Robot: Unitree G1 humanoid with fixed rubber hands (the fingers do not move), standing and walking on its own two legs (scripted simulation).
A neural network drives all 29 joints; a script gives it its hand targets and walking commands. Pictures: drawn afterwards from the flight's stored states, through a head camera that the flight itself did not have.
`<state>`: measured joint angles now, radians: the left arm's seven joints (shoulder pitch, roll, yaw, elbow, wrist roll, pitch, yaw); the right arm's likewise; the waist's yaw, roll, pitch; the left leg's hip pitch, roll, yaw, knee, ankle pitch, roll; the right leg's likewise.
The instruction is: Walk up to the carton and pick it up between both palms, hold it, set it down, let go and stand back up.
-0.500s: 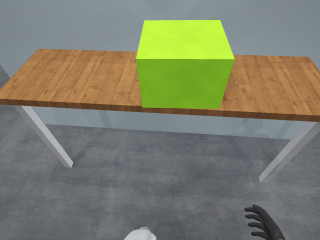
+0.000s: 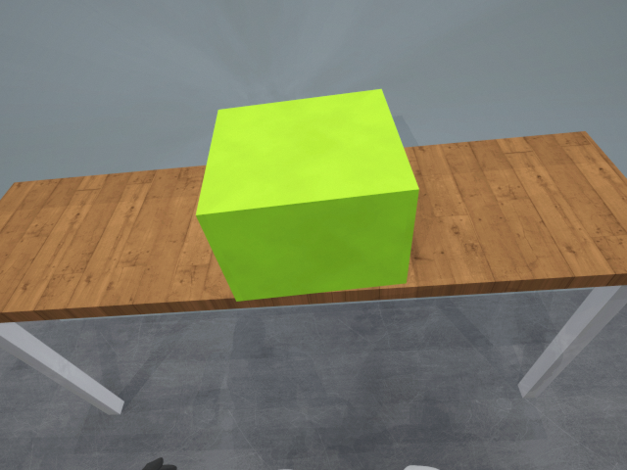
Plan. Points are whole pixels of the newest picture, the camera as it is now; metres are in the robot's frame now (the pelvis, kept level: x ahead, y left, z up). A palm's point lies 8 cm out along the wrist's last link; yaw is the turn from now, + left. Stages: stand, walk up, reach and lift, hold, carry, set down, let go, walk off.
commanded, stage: walk up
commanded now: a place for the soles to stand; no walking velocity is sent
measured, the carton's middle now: (309, 194) +0.55 +0.03 +0.03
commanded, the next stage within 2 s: none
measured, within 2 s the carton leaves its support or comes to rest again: neither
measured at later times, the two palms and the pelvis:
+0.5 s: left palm (120, 447) +0.20 +0.33 -0.11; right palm (480, 391) +0.24 -0.19 -0.08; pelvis +0.13 +0.06 +0.00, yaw +1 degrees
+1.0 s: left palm (137, 370) +0.29 +0.31 -0.07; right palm (489, 371) +0.26 -0.21 -0.08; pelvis +0.15 +0.05 +0.01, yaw +1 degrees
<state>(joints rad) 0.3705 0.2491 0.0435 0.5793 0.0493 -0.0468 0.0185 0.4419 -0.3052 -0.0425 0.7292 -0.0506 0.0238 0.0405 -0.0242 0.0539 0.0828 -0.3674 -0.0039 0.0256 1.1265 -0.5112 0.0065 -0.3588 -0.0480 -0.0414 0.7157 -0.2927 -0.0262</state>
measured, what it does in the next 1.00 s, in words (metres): walks ahead: left foot, then right foot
